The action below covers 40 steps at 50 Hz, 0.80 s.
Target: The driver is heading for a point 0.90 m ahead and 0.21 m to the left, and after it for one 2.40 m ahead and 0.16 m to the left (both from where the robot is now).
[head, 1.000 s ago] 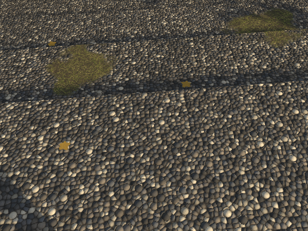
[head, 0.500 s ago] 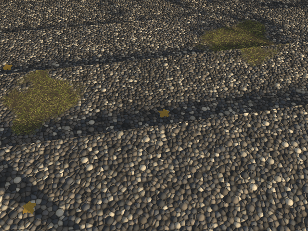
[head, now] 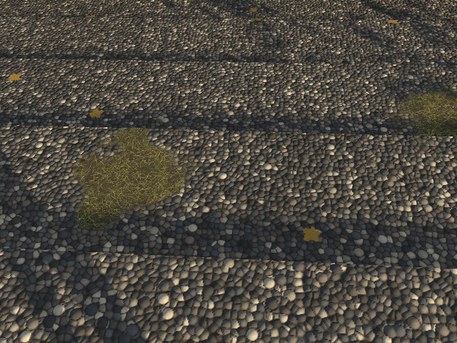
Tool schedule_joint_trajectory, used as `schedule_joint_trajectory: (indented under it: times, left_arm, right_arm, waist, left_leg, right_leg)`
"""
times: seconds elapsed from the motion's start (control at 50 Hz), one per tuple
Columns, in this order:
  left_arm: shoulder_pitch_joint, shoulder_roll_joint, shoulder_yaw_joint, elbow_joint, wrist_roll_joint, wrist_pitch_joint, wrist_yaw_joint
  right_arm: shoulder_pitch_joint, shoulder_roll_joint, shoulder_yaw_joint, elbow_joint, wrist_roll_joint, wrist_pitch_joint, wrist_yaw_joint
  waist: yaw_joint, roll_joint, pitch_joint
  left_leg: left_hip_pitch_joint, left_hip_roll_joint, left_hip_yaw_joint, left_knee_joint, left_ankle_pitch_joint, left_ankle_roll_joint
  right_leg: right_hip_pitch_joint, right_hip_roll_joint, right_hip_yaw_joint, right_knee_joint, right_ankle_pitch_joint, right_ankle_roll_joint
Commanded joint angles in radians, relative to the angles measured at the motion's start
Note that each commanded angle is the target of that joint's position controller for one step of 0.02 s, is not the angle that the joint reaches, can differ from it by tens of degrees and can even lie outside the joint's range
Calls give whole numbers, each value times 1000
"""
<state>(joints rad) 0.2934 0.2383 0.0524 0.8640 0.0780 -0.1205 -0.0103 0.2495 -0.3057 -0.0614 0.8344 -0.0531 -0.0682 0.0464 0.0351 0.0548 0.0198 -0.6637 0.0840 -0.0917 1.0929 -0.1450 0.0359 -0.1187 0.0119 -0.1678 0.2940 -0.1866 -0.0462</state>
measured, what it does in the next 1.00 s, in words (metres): walks ahead, turning left: left foot, then right foot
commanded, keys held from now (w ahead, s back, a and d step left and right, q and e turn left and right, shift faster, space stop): w+q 0.44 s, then w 0.56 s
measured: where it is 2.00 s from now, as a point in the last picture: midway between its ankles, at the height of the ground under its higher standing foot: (169, 211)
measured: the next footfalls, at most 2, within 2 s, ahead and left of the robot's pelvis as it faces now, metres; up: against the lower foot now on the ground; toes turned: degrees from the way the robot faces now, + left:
left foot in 0.30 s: +0.35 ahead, +0.18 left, +0.00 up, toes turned +11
right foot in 0.78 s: +0.65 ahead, +0.06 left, +0.00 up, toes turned +18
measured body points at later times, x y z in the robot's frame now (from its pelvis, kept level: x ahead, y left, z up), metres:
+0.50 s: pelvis +0.30 +0.09 -0.01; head +0.31 +0.10 +0.44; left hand +0.36 +0.37 -0.13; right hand +0.38 -0.16 -0.15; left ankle +0.31 +0.17 -0.75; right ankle +0.31 -0.08 -0.66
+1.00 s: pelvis +0.58 +0.11 +0.00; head +0.59 +0.12 +0.45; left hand +0.51 +0.35 -0.14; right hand +0.78 -0.07 -0.13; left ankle +0.57 +0.27 -0.67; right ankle +0.61 +0.05 -0.75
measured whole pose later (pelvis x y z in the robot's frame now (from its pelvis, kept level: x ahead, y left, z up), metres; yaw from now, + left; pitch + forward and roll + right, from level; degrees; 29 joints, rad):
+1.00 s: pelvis +0.58 +0.11 +0.00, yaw +21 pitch +2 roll -2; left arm 0.36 0.21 0.00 0.93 0.06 -0.12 -0.01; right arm 0.24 -0.25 -0.02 0.85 -0.09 -0.08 0.04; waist 0.04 0.03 -0.04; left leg -0.65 0.05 -0.09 1.09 -0.21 0.01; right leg -0.21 0.08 -0.09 0.34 -0.18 -0.10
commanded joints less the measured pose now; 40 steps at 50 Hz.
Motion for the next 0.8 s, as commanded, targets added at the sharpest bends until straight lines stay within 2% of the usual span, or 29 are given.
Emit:
schedule_joint_trajectory:
  times: [0.02,0.04,0.08,0.14,0.18,0.24,0.26,0.28,0.3,0.32,0.34,0.36,0.38,0.4,0.42,0.44,0.46,0.48,0.52,0.56,0.58,0.6,0.64,0.68,0.72,0.74,0.76,0.78,0.8]
  left_arm:
    - [-9,70,-5,-50,30,-24,-5]
    - [-2,84,-9,-44,27,-21,-8]
    - [43,82,-17,-22,23,-14,-12]
    - [110,104,-17,15,24,-11,-23]
    - [119,123,-12,33,20,-12,-24]
    - [124,161,6,46,12,-2,-11]
    - [125,180,16,48,16,1,-4]
    - [110,198,23,46,19,5,1]
    - [129,197,22,49,28,6,-1]
    - [200,120,-4,41,65,-4,-9]
    - [259,17,-53,-10,86,-19,-43]
    - [97,69,-38,-9,13,-10,-72]
    - [-64,66,-33,-58,-19,-10,-69]
    - [-108,110,-22,-79,-1,-14,-43]
    - [-84,106,-24,-95,25,-12,-17]
    - [-64,70,-33,-98,28,-6,-1]
    - [-29,35,-45,-91,22,8,4]
    - [-18,35,-48,-89,13,22,3]
    - [-1,58,-47,-69,1,40,-6]
    - [-91,35,-62,-88,0,51,-17]
    - [-150,28,-67,-103,-2,56,-21]
    - [-197,39,-67,-114,-7,58,-25]
    - [-261,71,-60,-126,-8,46,-27]
    - [-310,80,-58,-136,-6,31,-26]
    - [-334,103,-51,-144,-14,19,-18]
    - [-303,116,-47,-137,-22,12,-14]
    - [-207,145,-34,-106,-37,0,-7]
    - [-9,191,-19,-47,-48,-15,-3]
    - [225,252,-8,-7,-42,-9,-10]
  right_arm:
    - [9,-10,14,-24,-17,-36,56]
    - [-28,-17,16,-36,-15,-36,59]
    - [-90,8,35,-51,-17,-23,59]
    - [-163,17,48,-85,-12,-6,53]
    - [-185,7,45,-98,-11,-1,45]
    - [-199,-12,34,-112,-9,-1,35]
    - [-186,-26,27,-115,-1,-5,30]
    - [-138,-51,14,-109,12,-16,24]
    - [-50,-90,-7,-90,26,-31,11]
    - [133,-148,-35,-41,18,-32,-17]
    - [353,-195,-49,7,21,-22,-39]
    - [457,-175,-42,65,0,-23,-32]
    - [408,-193,-63,82,-1,-46,-29]
    - [300,-153,-53,71,25,-57,-25]
    - [231,-72,-18,66,35,-67,-19]
    - [156,-20,2,52,33,-70,-10]
    - [85,8,17,26,26,-67,-4]
    - [40,13,22,6,23,-69,0]
    - [17,-30,15,-16,7,-78,9]
    - [65,-52,8,1,-7,-81,23]
    - [107,-63,3,17,-6,-79,33]
    - [148,-75,-2,31,-3,-77,43]
    - [212,-83,-7,45,-7,-66,52]
    - [221,-85,-6,44,-17,-51,54]
    - [197,-84,-7,40,-12,-43,42]
    - [174,-87,-7,40,-12,-43,37]
    - [155,-93,-8,37,-16,-46,35]
    - [156,-52,7,31,-29,-54,39]
    - [341,65,38,28,-50,-68,41]
  waist:
    - [-19,-104,29]
    - [-21,-103,16]
    - [-5,-108,23]
    - [8,-112,55]
    - [-2,-117,67]
    - [-21,-133,66]
    - [-38,-144,56]
    - [-80,-140,31]
    - [-116,-124,-39]
    - [-129,-42,-220]
    - [-167,123,-473]
    - [-260,-23,-383]
    - [-265,-31,-140]
    - [-221,5,-57]
    - [-149,27,-67]
    - [-86,18,-48]
    - [-28,-1,-47]
    - [-5,-21,-32]
    - [-6,-29,-13]
    - [-43,-37,10]
    - [-69,-28,15]
    - [-94,-18,16]
    - [-127,-19,9]
    - [-135,7,-5]
    - [-117,-2,0]
    - [-86,1,-6]
    - [-41,-7,-38]
    - [24,-91,-168]
    - [29,-342,-440]
  left_leg:
    - [-154,23,-44,-76,170,6]
    - [-142,27,-23,-126,212,-1]
    - [-118,29,27,-234,255,-12]
    - [-76,5,80,-354,254,13]
    - [-74,-11,83,-415,206,33]
    - [-29,-62,115,-481,75,61]
    - [30,-93,136,-489,42,74]
    - [141,-138,167,-520,58,95]
    - [338,-191,191,-526,115,129]
    - [752,-158,97,-374,301,225]
    - [1225,72,-377,-504,219,426]
    - [1230,161,-623,-691,150,397]
    - [1063,136,-515,-751,41,300]
    - [860,109,-440,-769,-1,290]
    - [708,89,-394,-771,36,293]
    - [536,76,-345,-798,84,289]
    - [401,72,-316,-836,91,285]
    - [324,65,-291,-872,51,281]
    - [208,33,-217,-903,-5,253]
    - [164,7,-167,-903,33,233]
    - [183,12,-167,-894,41,232]
    - [226,27,-181,-874,39,237]
    - [341,54,-212,-824,75,245]
    - [398,76,-230,-776,129,239]
    - [472,93,-251,-736,173,210]
    - [472,81,-240,-700,247,186]
    - [435,45,-210,-621,371,152]
    - [336,-52,-129,-394,371,77]
    - [87,-223,-45,-41,-210,-21]
  right_leg:
    - [64,-301,126,-201,145,-189]
    - [63,-295,83,-200,185,-186]
    - [77,-280,10,-196,260,-177]
    - [112,-297,-34,-188,351,-168]
    - [194,-319,-42,-168,414,-159]
    - [311,-341,-69,-100,569,-144]
    - [317,-341,-89,-46,702,-134]
    - [290,-327,-124,52,832,-114]
    - [214,-285,-153,215,898,-84]
    - [-47,-239,-158,503,720,-11]
    - [-408,-99,-76,766,-16,76]
    - [-590,14,107,975,-350,66]
    - [-748,-25,228,1037,-313,37]
    - [-727,-75,257,1046,-265,31]
    - [-639,-96,280,1011,-224,19]
    - [-534,-120,279,969,-187,13]
    - [-447,-135,275,933,-174,14]
    - [-430,-134,256,894,-176,21]
    - [-395,-139,207,774,-78,49]
    - [-357,-136,166,575,50,68]
    - [-350,-126,155,496,96,70]
    - [-362,-115,152,441,134,70]
    - [-401,-88,162,348,198,65]
    - [-391,-59,143,354,173,47]
    - [-383,-47,139,293,139,16]
    - [-302,-31,119,255,149,-12]
    - [-147,-14,109,253,184,-45]
    - [141,-76,190,285,287,-137]
    - [599,-325,584,218,457,-417]
Keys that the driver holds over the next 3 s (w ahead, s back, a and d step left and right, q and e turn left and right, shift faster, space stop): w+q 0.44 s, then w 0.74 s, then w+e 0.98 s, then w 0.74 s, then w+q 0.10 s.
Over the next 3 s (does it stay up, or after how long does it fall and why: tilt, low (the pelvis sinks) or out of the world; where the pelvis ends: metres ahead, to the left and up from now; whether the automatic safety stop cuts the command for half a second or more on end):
stays up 1.65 0.12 -0.31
